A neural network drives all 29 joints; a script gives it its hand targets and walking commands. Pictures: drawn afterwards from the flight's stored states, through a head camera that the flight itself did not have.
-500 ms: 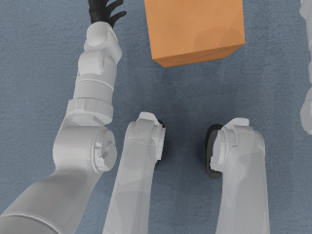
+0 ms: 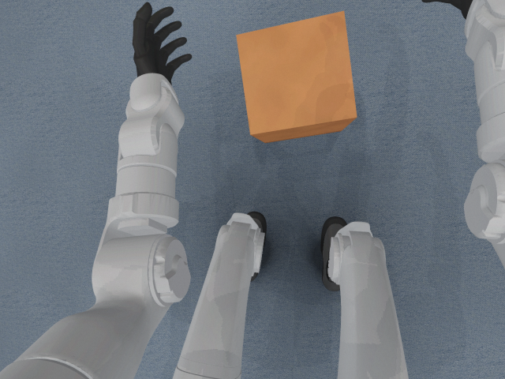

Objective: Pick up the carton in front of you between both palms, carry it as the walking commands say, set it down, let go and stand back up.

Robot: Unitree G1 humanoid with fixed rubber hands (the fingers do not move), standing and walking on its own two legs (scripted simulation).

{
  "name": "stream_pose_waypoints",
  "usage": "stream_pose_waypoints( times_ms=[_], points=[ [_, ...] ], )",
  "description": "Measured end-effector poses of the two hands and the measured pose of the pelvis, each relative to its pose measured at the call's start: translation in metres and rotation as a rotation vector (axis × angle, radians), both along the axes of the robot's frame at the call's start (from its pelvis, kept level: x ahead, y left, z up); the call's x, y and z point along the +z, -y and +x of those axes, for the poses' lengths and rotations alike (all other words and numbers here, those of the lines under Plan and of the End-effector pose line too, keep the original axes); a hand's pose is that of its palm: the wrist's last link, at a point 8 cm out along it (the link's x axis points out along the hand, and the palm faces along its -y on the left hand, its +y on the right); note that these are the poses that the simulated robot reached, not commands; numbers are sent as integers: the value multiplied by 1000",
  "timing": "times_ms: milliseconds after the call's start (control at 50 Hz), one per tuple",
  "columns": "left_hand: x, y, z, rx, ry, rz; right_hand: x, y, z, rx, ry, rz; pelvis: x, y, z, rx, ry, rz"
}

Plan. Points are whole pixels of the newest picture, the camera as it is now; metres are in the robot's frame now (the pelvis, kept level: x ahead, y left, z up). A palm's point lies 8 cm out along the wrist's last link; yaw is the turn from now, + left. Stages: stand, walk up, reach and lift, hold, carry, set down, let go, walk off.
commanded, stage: set down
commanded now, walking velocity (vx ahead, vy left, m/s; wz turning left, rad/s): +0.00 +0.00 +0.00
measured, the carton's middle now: (296, 90) +0.55 +0.01 -0.45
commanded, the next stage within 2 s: let go in 0.14 s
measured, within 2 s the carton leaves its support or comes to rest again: neither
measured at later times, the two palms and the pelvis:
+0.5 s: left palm (90, 110) +0.42 +0.20 +0.02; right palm out of the picture +0.46 -0.22 +0.01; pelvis +0.05 +0.01 +0.12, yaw -4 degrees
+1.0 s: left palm out of the picture +0.29 +0.25 +0.13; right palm out of the picture +0.32 -0.21 +0.11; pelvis +0.11 +0.02 +0.20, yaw -3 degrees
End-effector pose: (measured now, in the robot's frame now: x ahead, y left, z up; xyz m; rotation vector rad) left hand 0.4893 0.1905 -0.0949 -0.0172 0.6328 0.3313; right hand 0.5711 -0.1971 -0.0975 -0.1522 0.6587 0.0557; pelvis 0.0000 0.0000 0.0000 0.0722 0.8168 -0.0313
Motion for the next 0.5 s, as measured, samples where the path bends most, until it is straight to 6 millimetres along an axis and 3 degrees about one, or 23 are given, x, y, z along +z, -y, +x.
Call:
stream_pose_waypoints(
  times_ms=[140,280,360,500],
  points=[
    [41,-1,-3,-4,0,3,43,2,-1,2,-4,3,39,2,8,-7,12,-8],
    [70,2,-9,-64,-14,22,71,8,-14,-26,-14,-19,72,1,18,-13,31,-19],
    [82,3,-26,-149,-52,44,82,15,-42,-78,-23,-50,91,0,27,-18,53,-28],
    [114,-11,-68,-301,-137,77,107,20,-112,-177,-53,-73,125,-8,45,-31,154,-51]
  ],
)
